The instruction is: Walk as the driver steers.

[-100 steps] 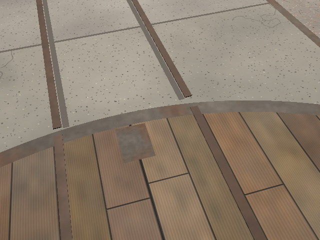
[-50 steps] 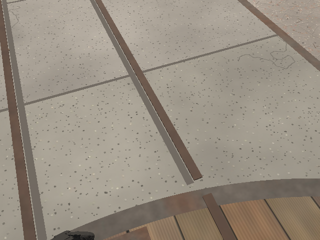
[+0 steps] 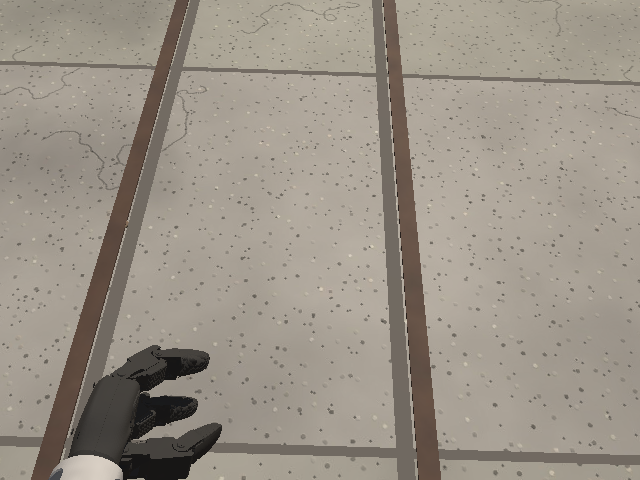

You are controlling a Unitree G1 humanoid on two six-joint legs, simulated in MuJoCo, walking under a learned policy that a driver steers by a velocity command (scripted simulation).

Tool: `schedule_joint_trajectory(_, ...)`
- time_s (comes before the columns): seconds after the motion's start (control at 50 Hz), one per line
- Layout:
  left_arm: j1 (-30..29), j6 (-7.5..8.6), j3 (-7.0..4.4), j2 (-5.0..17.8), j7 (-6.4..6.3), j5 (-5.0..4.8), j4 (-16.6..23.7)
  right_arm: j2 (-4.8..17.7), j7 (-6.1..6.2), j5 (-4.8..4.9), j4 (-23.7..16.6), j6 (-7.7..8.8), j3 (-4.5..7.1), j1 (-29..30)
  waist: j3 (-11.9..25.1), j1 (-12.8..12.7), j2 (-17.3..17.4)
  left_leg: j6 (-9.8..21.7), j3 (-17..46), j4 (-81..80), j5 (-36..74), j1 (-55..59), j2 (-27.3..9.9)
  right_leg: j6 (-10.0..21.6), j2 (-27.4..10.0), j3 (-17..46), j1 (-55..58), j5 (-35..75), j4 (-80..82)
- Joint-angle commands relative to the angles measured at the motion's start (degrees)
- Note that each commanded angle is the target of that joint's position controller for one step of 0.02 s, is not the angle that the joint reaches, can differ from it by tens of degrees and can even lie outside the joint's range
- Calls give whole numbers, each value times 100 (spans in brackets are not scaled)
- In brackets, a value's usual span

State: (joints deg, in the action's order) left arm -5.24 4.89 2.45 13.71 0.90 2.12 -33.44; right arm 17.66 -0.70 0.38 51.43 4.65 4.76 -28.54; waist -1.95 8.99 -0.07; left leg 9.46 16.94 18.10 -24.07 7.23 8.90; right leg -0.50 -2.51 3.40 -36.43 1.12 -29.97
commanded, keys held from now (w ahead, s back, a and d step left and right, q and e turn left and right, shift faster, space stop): w+q+shift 0.34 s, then w+e+shift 0.66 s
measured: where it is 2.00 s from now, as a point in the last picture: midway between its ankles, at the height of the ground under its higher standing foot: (234, 69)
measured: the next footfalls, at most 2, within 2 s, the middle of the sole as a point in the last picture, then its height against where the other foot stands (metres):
right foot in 0.04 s outside the picture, level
left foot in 0.48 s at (205, 427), level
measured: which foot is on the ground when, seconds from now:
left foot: down 0.00-0.04, up 0.06-0.46, down 0.48-0.94, up 0.96-1.00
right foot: up 0.00-0.02, down 0.04-0.46, up 0.48-0.92, down 0.94-1.00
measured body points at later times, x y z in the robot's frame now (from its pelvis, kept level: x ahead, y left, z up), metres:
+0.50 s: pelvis +0.44 +0.05 -0.02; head +0.47 +0.06 +0.43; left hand +0.26 +0.25 -0.15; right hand +0.77 -0.04 -0.07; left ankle +0.55 +0.14 -0.73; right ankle +0.22 -0.16 -0.67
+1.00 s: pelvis +0.89 +0.16 -0.03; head +0.91 +0.17 +0.42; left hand +0.98 +0.45 -0.14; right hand +0.97 -0.10 -0.15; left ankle +0.63 +0.22 -0.58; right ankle +0.99 +0.16 -0.72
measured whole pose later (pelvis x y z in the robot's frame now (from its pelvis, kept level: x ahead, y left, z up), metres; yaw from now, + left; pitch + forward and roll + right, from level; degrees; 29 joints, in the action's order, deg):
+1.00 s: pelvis +0.89 +0.16 -0.03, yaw +3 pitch -1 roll +0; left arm 12.1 1.1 -3.2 17.6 2.4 0.6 -44.4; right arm 14.1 1.1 -1.9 48.7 4.6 0.8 -19.1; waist -2.5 -2.2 -1.4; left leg -0.8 -5.9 75.6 -21.8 -5.3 0.7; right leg 12.6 7.3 -7.8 -29.5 -15.2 -42.4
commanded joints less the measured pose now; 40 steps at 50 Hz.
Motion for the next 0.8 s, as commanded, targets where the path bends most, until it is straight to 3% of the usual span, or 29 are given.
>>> schedule_joint_trajectory(0.02,2246,88,-555,1351,-233,-71,-210,1344,3,-62,-518,114,296,816,1357,-1780,374,-147,502,2701,5611,-1805,-743,177,192,-114,4182,-680,31)
schedule_joint_trajectory(0.04,3474,94,-713,1735,-358,88,-408,678,-8,-84,-707,171,123,966,2101,-2157,-234,-139,102,4560,3330,-2700,-464,338,-945,916,5530,-2488,-93)
schedule_joint_trajectory(0.06,3089,87,-774,2019,-303,242,-348,-22,17,256,-1043,133,-97,233,2980,-1363,-2253,-338,-585,6165,-467,-4295,106,976,-2685,4222,6615,-3469,957)
schedule_joint_trajectory(0.08,2522,14,-817,1605,-228,180,-268,468,103,83,-928,11,-111,416,2338,-1309,-1514,-234,-866,6493,79,-5014,-538,1040,-2432,4529,5908,-4607,1311)
schedule_joint_trajectory(0.1,2164,-6,-680,1013,-207,123,-243,650,60,-60,-896,-63,-62,959,1437,-1366,-691,-271,-1020,6243,598,-5094,-814,948,-2075,3445,5031,-4305,1369)
schedule_joint_trajectory(0.12,2125,-13,-630,784,-186,134,-392,602,-12,-121,-935,-116,-57,1197,832,-1297,-146,-307,-1123,6030,757,-5014,-984,886,-1870,2635,4278,-3266,1459)
schedule_joint_trajectory(0.14,2277,14,-608,741,-191,127,-585,477,-106,-218,-1060,-173,-73,1478,533,-1239,-105,-306,-1117,5888,769,-4984,-1169,793,-1650,1964,3834,-2569,1554)
schedule_joint_trajectory(0.18,2528,119,-570,577,-123,22,-936,150,-235,-248,-1278,-340,-163,1618,161,-1026,-391,-339,-1188,5833,749,-5054,-1411,662,-1524,1126,3309,-1858,1770)
schedule_joint_trajectory(0.22,2567,212,-562,534,-45,-99,-1102,43,-313,-252,-1566,-430,-229,1958,0,-895,-467,-350,-1278,5715,1049,-5321,-1550,542,-1483,381,3144,-1062,1984)
schedule_joint_trajectory(0.28,2326,308,-572,638,-21,-82,-1173,104,-395,-221,-1914,-441,-285,2461,-245,-690,-516,-353,-1503,4933,2049,-5178,-1545,369,-1162,-836,2747,39,2247)
schedule_joint_trajectory(0.32,2428,330,-597,783,-32,-72,-1263,177,-463,-208,-2030,-445,-308,2851,-485,-743,-267,-264,-1930,3971,2507,-4901,-1416,270,-959,-1436,2761,601,2434)
schedule_joint_trajectory(0.36,2878,318,-594,872,-61,-59,-1432,58,-533,-255,-2118,-393,-385,3316,-734,-941,-89,-73,-2357,2974,2634,-4413,-1157,206,-867,-1793,2881,1630,2538)
schedule_joint_trajectory(0.38,3101,310,-590,997,-76,-49,-1505,-21,-534,-270,-2104,-349,-421,3345,-682,-949,-203,39,-2447,2655,2638,-3920,-950,245,-990,-1764,2956,2675,2526)
schedule_joint_trajectory(0.42,3252,201,-638,1429,-146,-51,-1586,211,-422,-309,-1891,-296,-359,2959,-361,-638,-531,181,-2558,2344,1963,-3233,-431,405,-1203,-1728,3622,5137,1867)
schedule_joint_trajectory(0.44,3169,104,-672,1673,-189,-53,-1588,440,-348,-342,-1705,-270,-269,2342,33,-243,-660,254,-2484,2172,1464,-2515,-253,523,-1322,-1690,3776,5878,868)
schedule_joint_trajectory(0.46,3035,21,-671,1780,-226,-51,-1576,662,-255,-347,-1351,-260,-149,1237,585,292,-733,357,-2206,1880,1234,-1308,-237,626,-1380,-1576,3563,5905,-459)
schedule_joint_trajectory(0.48,2891,-27,-647,1695,-222,-90,-1529,952,-135,-405,-1040,-249,-3,291,1026,761,-633,436,-1779,1415,1190,125,-552,636,-1141,-1558,2684,4703,-2224)
schedule_joint_trajectory(0.5,3456,-34,-451,629,-58,-120,-1334,1489,-11,-541,-1000,-225,98,453,1661,-104,991,524,264,1469,433,1712,-2435,517,-178,-1237,751,-2408,-4660)
schedule_joint_trajectory(0.52,3524,1,-489,854,-109,-381,-1072,1615,7,-455,-1218,-194,158,341,2774,-74,850,800,2671,539,134,2157,-3419,596,333,3,-181,-2889,-6012)
schedule_joint_trajectory(0.54,2686,36,-566,1119,-146,-362,-940,1288,44,-363,-1028,-143,148,459,1812,-31,106,574,1879,161,355,1278,-3038,630,20,206,-576,-2033,-5809)
schedule_joint_trajectory(0.56,2576,55,-503,881,-106,-337,-933,999,46,-325,-863,-57,64,695,750,-347,71,495,1144,-72,817,195,-2867,605,-187,58,-600,-1742,-5318)
schedule_joint_trajectory(0.58,2610,-4,-483,759,-60,-272,-1085,715,28,-338,-815,30,11,955,326,-604,-211,298,539,-281,1113,-552,-2607,582,-414,104,-349,-1599,-4874)
schedule_joint_trajectory(0.6,2814,-129,-479,657,7,-195,-1247,482,51,-315,-776,87,-64,1139,141,-843,-174,79,-69,-520,1222,-1111,-2305,553,-510,133,31,-1497,-4659)
schedule_joint_trajectory(0.62,3104,-249,-471,535,77,-157,-1337,355,57,-262,-734,144,-108,1112,174,-1011,185,56,-356,-732,1233,-1424,-2339,494,-567,130,292,-1447,-4528)
schedule_joint_trajectory(0.64,3002,-334,-492,498,117,-137,-1362,200,29,-202,-644,219,-144,1044,41,-1051,139,-51,-635,-877,1448,-1513,-2236,479,-646,141,222,-1407,-4397)
schedule_joint_trajectory(0.68,2442,-424,-505,397,183,-122,-1217,206,6,-105,-508,322,-135,965,-302,-1039,144,-267,-1337,-1176,1947,-1546,-2080,429,-712,18,-289,-1066,-4142)
schedule_joint_trajectory(0.72,1847,-409,-464,275,229,-161,-971,172,-10,-122,-436,370,-151,879,-532,-988,240,-475,-2151,-1285,2990,-1581,-1822,443,-640,-258,-563,-435,-3568)
schedule_joint_trajectory(0.76,1405,-360,-424,256,273,-188,-825,105,-3,-137,-375,399,-192,840,-582,-953,281,-619,-2772,-1275,3910,-1510,-1580,540,-455,-649,-466,208,-2872)
schedule_joint_trajectory(0.8,1160,-336,-387,259,342,-207,-738,229,66,-114,-349,403,-212,789,-527,-951,132,-808,-3170,-1277,4880,-1289,-1548,690,-218,-1049,-126,618,-2073)
Keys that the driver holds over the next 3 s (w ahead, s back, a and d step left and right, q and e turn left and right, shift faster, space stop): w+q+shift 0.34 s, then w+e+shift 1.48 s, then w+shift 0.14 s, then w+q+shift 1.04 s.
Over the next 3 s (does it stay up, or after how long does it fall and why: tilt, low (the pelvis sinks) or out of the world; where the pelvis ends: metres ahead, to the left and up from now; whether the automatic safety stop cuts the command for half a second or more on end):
stays up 2.46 -0.61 0.00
